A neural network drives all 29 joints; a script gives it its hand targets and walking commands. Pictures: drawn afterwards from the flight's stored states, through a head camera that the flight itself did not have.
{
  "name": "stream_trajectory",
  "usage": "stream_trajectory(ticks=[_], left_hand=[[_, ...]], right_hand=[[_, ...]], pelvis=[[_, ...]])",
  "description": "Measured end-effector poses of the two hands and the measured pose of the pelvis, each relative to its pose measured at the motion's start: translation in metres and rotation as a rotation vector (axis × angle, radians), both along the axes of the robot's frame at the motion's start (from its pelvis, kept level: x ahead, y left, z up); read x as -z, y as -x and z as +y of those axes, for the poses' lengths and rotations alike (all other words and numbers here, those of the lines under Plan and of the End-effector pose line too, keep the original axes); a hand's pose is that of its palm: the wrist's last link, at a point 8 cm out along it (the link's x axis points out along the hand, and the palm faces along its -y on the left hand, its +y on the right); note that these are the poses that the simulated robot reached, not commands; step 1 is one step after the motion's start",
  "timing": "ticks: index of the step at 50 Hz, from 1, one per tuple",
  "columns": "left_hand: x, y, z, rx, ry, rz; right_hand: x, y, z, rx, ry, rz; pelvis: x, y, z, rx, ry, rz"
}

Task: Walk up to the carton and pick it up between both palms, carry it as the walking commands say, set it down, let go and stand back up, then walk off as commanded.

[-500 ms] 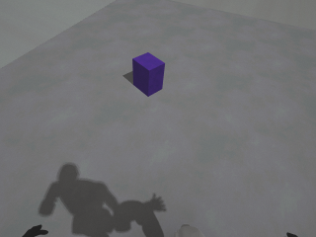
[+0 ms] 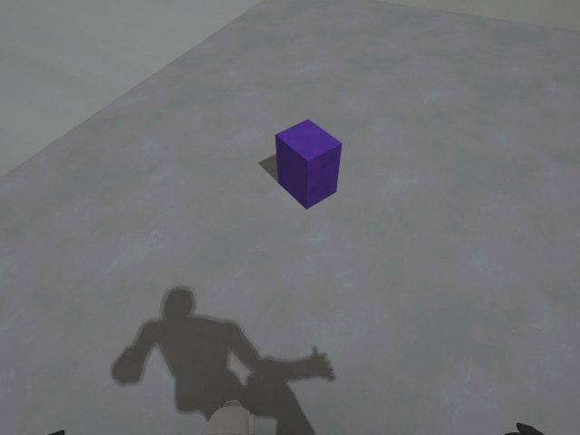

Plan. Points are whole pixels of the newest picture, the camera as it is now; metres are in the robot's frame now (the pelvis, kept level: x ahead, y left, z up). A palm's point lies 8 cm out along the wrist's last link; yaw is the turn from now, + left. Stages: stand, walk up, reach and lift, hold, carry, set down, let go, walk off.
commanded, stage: walk up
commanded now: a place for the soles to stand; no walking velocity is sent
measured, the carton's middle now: (307, 164) +1.32 -0.01 -0.62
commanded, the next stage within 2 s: none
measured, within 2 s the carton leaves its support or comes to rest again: neither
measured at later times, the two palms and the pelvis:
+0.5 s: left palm (112, 278) +0.38 +0.35 -0.08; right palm (522, 354) +0.26 -0.32 -0.07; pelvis +0.24 +0.03 +0.00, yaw -3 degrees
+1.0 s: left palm (119, 236) +0.49 +0.38 -0.10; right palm (452, 200) +0.58 -0.30 -0.07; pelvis +0.45 +0.04 -0.02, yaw -1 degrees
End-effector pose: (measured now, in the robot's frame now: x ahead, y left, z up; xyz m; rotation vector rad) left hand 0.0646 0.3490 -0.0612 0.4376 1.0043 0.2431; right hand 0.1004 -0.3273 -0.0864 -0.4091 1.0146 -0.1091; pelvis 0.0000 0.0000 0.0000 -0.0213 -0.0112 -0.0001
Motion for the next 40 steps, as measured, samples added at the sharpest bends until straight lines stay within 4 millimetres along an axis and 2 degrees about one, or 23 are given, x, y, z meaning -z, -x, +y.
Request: stream_trajectory(ticks=[3, 5, 8, 10, 12, 14, 20, 25, 28, 30, 32, 34, 40], left_hand=[[0.006, -0.001, 0.015, -0.045, 0.004, 0.053], [0.013, -0.010, 0.025, -0.065, 0.009, 0.080], [0.030, -0.037, 0.040, -0.070, 0.016, 0.101], [0.038, -0.064, 0.042, -0.059, 0.030, 0.097], [0.041, -0.097, 0.038, -0.029, 0.049, 0.083], [0.042, -0.130, 0.033, 0.006, 0.070, 0.068], [0.032, -0.226, 0.019, 0.105, 0.096, 0.048], [0.017, -0.317, 0.002, 0.171, 0.081, -0.016], [0.009, -0.373, -0.012, 0.204, 0.052, -0.076], [0.006, -0.401, -0.017, 0.207, 0.021, -0.127], [0.001, -0.414, -0.019, 0.188, 0.007, -0.149], [-0.004, -0.417, -0.018, 0.156, -0.001, -0.145], [-0.005, -0.404, -0.003, 0.061, -0.009, -0.065]], right_hand=[[-0.011, -0.062, 0.011, -0.036, 0.005, -0.055], [-0.018, -0.104, 0.022, -0.056, 0.010, -0.100], [-0.024, -0.161, 0.036, -0.082, 0.041, -0.177], [-0.028, -0.182, 0.042, -0.077, 0.060, -0.212], [-0.033, -0.190, 0.044, -0.043, 0.067, -0.217], [-0.037, -0.189, 0.042, -0.006, 0.076, -0.198], [-0.036, -0.168, 0.024, 0.098, 0.100, -0.086], [-0.021, -0.161, 0.005, 0.170, 0.092, 0.011], [-0.005, -0.172, -0.007, 0.192, 0.078, 0.053], [0.009, -0.188, -0.014, 0.189, 0.068, 0.075], [0.017, -0.211, -0.013, 0.181, 0.052, 0.080], [0.019, -0.238, -0.009, 0.158, 0.033, 0.074], [0.012, -0.323, 0.000, 0.066, 0.006, 0.057]], pelvis=[[0.000, -0.032, 0.009, -0.009, 0.006, 0.000], [0.003, -0.055, 0.017, -0.013, 0.008, 0.002], [0.014, -0.091, 0.032, -0.008, 0.005, 0.004], [0.017, -0.108, 0.039, -0.007, -0.006, 0.002], [0.014, -0.126, 0.042, 0.004, -0.013, 0.000], [0.009, -0.143, 0.044, 0.016, -0.023, -0.001], [-0.001, -0.194, 0.044, 0.040, -0.036, -0.004], [0.001, -0.240, 0.033, 0.051, -0.047, -0.008], [0.009, -0.271, 0.020, 0.053, -0.049, -0.009], [0.017, -0.289, 0.011, 0.055, -0.042, -0.013], [0.017, -0.303, 0.006, 0.051, -0.035, -0.014], [0.014, -0.318, 0.004, 0.041, -0.028, -0.013], [0.004, -0.365, 0.004, 0.021, -0.015, -0.004]])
